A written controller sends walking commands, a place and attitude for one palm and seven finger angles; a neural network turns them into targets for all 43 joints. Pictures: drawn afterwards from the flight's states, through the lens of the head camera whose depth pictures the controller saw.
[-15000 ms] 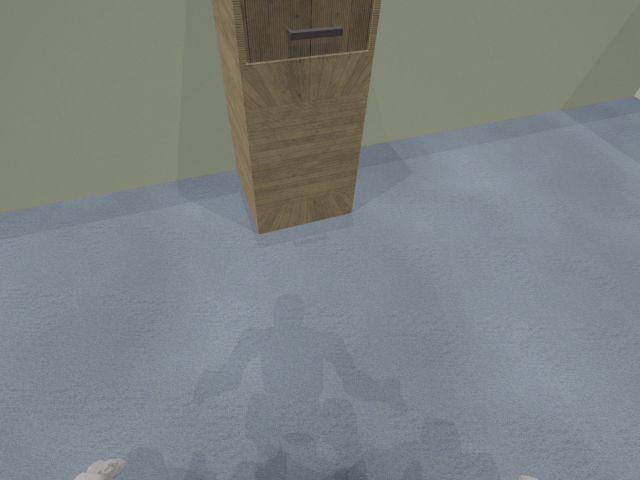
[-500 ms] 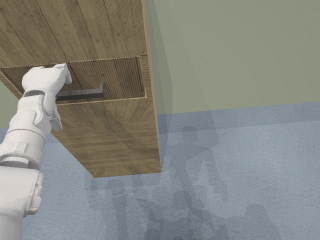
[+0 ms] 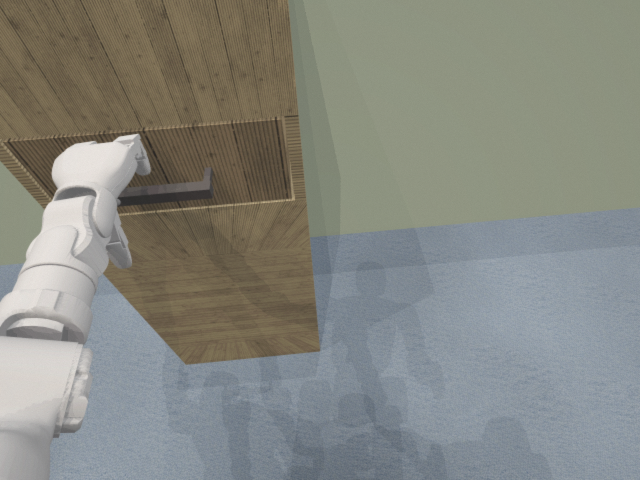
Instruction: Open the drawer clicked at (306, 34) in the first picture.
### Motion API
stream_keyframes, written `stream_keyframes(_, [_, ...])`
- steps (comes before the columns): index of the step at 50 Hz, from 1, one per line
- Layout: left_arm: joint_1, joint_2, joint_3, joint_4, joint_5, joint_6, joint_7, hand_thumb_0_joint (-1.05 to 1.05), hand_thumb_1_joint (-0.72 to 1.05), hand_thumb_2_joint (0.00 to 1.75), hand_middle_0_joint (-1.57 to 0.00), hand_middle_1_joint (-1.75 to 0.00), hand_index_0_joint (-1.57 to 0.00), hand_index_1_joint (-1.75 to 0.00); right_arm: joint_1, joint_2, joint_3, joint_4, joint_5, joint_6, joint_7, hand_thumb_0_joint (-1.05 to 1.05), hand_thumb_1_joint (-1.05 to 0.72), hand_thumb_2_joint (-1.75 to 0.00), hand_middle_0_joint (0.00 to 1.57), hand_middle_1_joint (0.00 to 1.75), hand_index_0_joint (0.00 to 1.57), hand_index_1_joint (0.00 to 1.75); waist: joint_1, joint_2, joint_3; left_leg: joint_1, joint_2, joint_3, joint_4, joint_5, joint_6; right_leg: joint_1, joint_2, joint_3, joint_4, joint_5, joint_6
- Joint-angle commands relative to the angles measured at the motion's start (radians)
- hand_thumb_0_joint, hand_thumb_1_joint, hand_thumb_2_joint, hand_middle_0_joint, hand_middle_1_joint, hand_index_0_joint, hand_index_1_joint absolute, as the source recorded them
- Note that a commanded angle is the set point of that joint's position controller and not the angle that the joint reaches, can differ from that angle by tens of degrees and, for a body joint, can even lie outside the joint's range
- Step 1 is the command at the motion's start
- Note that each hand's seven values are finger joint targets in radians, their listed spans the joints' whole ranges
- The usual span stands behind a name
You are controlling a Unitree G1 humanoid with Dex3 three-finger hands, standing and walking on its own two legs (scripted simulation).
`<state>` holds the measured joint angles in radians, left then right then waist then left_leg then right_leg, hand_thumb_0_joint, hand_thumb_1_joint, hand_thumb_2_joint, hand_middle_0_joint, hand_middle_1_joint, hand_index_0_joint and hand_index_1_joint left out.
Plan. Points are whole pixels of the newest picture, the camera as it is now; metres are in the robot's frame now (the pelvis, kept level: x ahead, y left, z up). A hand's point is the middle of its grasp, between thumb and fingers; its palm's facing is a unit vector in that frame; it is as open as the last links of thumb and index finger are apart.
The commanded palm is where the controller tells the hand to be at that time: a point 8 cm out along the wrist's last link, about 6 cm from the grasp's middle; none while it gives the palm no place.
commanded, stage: move the hooked fingers above the handle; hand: left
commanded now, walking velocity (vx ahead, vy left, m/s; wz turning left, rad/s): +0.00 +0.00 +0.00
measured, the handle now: (161, 185) +0.53 +0.25 +0.05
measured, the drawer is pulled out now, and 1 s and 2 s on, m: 0.00 0.00 0.00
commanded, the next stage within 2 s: lift the fingers back up to retry in 1.46 s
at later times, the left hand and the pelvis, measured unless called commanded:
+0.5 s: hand (136, 201) +0.45 +0.25 +0.10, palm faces -0.11 -0.01 -0.99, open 13.9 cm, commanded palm +0.43 +0.25 +0.16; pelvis +0.00 +0.00 +0.00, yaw +1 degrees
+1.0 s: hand (151, 218) +0.43 +0.23 +0.09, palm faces -0.15 -0.02 -0.99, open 13.9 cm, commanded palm +0.44 +0.25 +0.16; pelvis +0.00 -0.01 +0.00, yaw +3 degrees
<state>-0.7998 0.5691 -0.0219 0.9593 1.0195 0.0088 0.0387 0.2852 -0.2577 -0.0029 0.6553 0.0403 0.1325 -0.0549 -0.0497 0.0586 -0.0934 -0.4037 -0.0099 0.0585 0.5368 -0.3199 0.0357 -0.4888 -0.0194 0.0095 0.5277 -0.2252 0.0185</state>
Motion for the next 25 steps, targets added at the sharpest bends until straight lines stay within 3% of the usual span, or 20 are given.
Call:
stream_keyframes(1, [-0.433, 0.206, 0.018, -0.353, -0.009, -0.157, 0.0, 0.0, -0.5, 0.3, -0.3, -1.2, -0.3, -1.2, 0.047, -0.155, -0.083, -0.108, -0.016, -0.035, -0.029, 0.0, -0.9, -0.9, 0.2, 0.3, 0.2, 0.3, -0.008, -0.024, -0.303, 0.13, -0.005, -0.036, -0.027, 0.353, 0.012, 0.177, 0.034, -0.025, -0.027, 0.219, -0.049])
stream_keyframes(2, [-0.476, 0.195, 0.01, -0.374, -0.01, -0.184, 0.013, 0.0, -0.5, 0.3, -0.3, -1.2, -0.3, -1.2, 0.06, -0.151, -0.085, -0.098, -0.019, -0.039, -0.028, 0.0, -0.9, -0.9, 0.2, 0.3, 0.2, 0.3, -0.02, 0.004, -0.283, 0.145, -0.004, -0.048, -0.02, 0.35, 0.006, 0.136, 0.037, -0.029, -0.022, 0.196, -0.053])
stream_keyframes(4, [-0.53, 0.248, 0.066, -0.429, -0.01, -0.225, 0.059, 0.0, -0.5, 0.3, -0.3, -1.2, -0.3, -1.2, 0.076, -0.147, -0.093, -0.084, -0.026, -0.047, -0.024, 0.0, -0.9, -0.9, 0.2, 0.3, 0.2, 0.3, -0.011, 0.065, -0.34, 0.178, -0.004, -0.065, -0.002, 0.391, -0.008, 0.119, 0.041, -0.029, 0.0, 0.191, -0.06])
stream_keyframes(6, [-0.553, 0.282, 0.103, -0.431, -0.01, -0.231, 0.115, 0.0, -0.5, 0.3, -0.3, -1.2, -0.3, -1.2, 0.085, -0.144, -0.095, -0.068, -0.031, -0.052, -0.017, 0.0, -0.9, -0.9, 0.2, 0.3, 0.2, 0.3, -0.008, 0.089, -0.375, 0.182, -0.007, -0.073, 0.013, 0.422, -0.019, 0.114, 0.044, -0.034, 0.014, 0.199, -0.063])
stream_keyframes(7, [-0.558, 0.277, 0.105, -0.412, -0.009, -0.22, 0.146, 0.0, -0.5, 0.3, -0.3, -1.2, -0.3, -1.2, 0.087, -0.142, -0.093, -0.06, -0.031, -0.056, -0.013, 0.0, -0.9, -0.9, 0.2, 0.3, 0.2, 0.3, -0.009, 0.093, -0.371, 0.174, -0.009, -0.075, 0.018, 0.433, -0.023, 0.105, 0.046, -0.038, 0.02, 0.204, -0.065])
stream_keyframes(10, [-0.552, 0.348, 0.169, -0.331, 0.008, -0.157, 0.22, 0.0, -0.5, 0.3, -0.3, -1.2, -0.3, -1.2, 0.083, -0.15, -0.088, -0.036, -0.033, -0.061, -0.003, 0.0, -0.9, -0.9, 0.2, 0.3, 0.2, 0.3, 0.0, 0.059, -0.398, 0.115, -0.014, -0.068, 0.017, 0.43, -0.03, 0.149, 0.047, -0.045, 0.034, 0.229, -0.064])
stream_keyframes(12, [-0.563, 0.306, 0.12, -0.265, 0.021, -0.093, 0.236, 0.0, -0.5, 0.3, -0.3, -1.2, -0.3, -1.2, 0.075, -0.147, -0.083, -0.024, -0.03, -0.061, 0.007, 0.0, -0.9, -0.9, 0.2, 0.3, 0.2, 0.3, -0.004, 0.079, -0.397, 0.098, -0.013, -0.058, 0.011, 0.429, -0.032, 0.155, 0.044, -0.047, 0.037, 0.244, -0.063])
stream_keyframes(16, [-0.451, 0.231, 0.044, -0.131, 0.016, 0.014, 0.158, 0.0, -0.5, 0.3, -0.3, -1.2, -0.3, -1.2, 0.075, -0.164, -0.083, -0.029, -0.021, -0.045, 0.017, 0.0, -0.9, -0.9, 0.2, 0.3, 0.2, 0.3, 0.0, 0.019, -0.394, 0.101, 0.002, -0.042, -0.001, 0.475, -0.027, 0.192, 0.041, -0.054, 0.021, 0.28, -0.056])
stream_keyframes(17, [-0.462, 0.149, -0.028, -0.144, -0.001, 0.026, 0.121, 0.0, -0.5, 0.3, -0.3, -1.2, -0.3, -1.2, 0.075, -0.167, -0.085, -0.038, -0.019, -0.042, 0.019, 0.0, -0.9, -0.9, 0.2, 0.3, 0.2, 0.3, -0.018, -0.005, -0.381, 0.114, 0.004, -0.04, -0.003, 0.467, -0.022, 0.182, 0.04, -0.055, 0.01, 0.282, -0.052])
stream_keyframes(20, [-0.411, 0.1, -0.069, -0.221, -0.03, -0.003, 0.018, 0.0, -0.5, 0.3, -0.3, -1.2, -0.3, -1.2, 0.066, -0.175, -0.09, -0.067, -0.016, -0.034, 0.006, 0.0, -0.9, -0.9, 0.2, 0.3, 0.2, 0.3, -0.029, -0.082, -0.378, 0.146, 0.005, -0.045, -0.009, 0.451, -0.003, 0.199, 0.042, -0.047, -0.018, 0.276, -0.048])
stream_keyframes(23, [-0.454, 0.107, -0.06, -0.311, -0.043, -0.088, -0.023, 0.0, -0.5, 0.3, -0.3, -1.2, -0.3, -1.2, 0.059, -0.166, -0.086, -0.075, -0.019, -0.032, -0.009, 0.0, -0.9, -0.9, 0.2, 0.3, 0.2, 0.3, -0.029, -0.085, -0.305, 0.141, -0.001, -0.059, -0.016, 0.401, 0.003, 0.163, 0.04, -0.044, -0.025, 0.238, -0.048])
stream_keyframes(25, [-0.446, 0.227, 0.056, -0.384, -0.041, -0.154, 0.002, 0.0, -0.5, 0.3, -0.3, -1.2, -0.3, -1.2, 0.06, -0.164, -0.088, -0.082, -0.025, -0.032, -0.016, 0.0, -0.9, -0.9, 0.2, 0.3, 0.2, 0.3, 0.01, -0.054, -0.336, 0.136, -0.005, -0.059, -0.015, 0.418, 0.001, 0.202, 0.041, -0.035, -0.013, 0.251, -0.058])
